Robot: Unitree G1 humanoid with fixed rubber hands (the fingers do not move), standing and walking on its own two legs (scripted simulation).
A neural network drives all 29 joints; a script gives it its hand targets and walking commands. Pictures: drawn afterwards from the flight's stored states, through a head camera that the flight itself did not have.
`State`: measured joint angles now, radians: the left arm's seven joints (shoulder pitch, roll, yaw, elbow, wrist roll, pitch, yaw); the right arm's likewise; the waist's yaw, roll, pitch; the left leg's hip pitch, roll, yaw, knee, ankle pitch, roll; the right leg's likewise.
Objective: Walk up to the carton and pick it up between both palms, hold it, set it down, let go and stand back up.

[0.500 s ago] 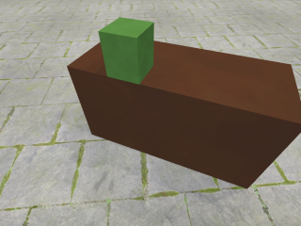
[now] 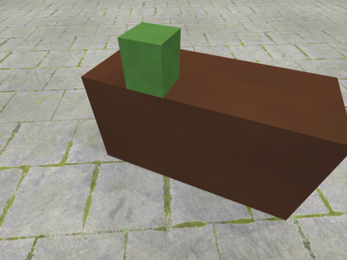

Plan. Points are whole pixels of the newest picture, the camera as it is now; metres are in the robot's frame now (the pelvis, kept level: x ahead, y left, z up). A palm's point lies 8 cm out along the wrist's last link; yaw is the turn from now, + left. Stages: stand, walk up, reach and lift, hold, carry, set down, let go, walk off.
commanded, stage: stand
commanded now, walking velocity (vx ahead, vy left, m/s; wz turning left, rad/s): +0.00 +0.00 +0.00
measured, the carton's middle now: (152, 59) +1.00 +0.10 +0.01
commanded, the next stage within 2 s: walk up in 0.66 s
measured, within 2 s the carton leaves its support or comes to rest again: neither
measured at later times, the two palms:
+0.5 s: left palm out of the picture +0.00 +0.24 -0.14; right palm out of the picture +0.01 -0.24 -0.13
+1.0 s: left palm out of the picture -0.01 +0.25 -0.14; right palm out of the picture +0.05 -0.23 -0.13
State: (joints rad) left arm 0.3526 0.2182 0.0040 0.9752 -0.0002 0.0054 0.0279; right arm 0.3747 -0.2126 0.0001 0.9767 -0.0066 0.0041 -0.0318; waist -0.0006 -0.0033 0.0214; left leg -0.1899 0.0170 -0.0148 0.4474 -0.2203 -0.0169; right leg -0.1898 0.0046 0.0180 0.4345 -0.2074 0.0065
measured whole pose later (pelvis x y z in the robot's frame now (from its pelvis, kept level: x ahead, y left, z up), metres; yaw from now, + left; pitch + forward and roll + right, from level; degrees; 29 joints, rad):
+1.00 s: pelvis +0.04 +0.02 +0.00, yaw +3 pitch -1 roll -1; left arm 0.40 0.19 0.06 1.01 0.05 -0.03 0.02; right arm 0.40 -0.20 -0.07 0.95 -0.05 0.00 0.00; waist 0.03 0.00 0.00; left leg -0.35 0.03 0.02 0.76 -0.46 0.00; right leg -0.14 -0.03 -0.02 0.43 -0.33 -0.04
